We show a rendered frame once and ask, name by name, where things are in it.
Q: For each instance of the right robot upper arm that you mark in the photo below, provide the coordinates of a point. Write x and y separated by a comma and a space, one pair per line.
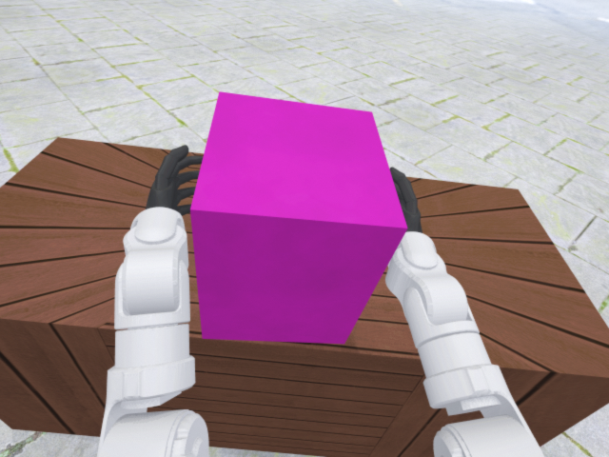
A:
496, 436

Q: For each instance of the carton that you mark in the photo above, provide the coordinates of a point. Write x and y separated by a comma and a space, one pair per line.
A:
295, 217

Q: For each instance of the left robot hand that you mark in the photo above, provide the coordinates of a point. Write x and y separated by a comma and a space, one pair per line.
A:
164, 191

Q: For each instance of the left robot upper arm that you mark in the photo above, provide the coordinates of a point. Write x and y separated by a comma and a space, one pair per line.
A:
171, 433

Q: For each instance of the right robot hand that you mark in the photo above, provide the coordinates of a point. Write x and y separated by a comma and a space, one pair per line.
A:
408, 201

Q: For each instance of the right robot forearm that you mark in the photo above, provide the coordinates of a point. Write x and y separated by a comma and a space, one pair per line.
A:
458, 371

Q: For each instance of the left robot forearm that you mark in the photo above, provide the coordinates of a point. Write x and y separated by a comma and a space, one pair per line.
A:
152, 361

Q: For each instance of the pedestal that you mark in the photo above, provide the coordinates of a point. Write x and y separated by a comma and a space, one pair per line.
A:
63, 219

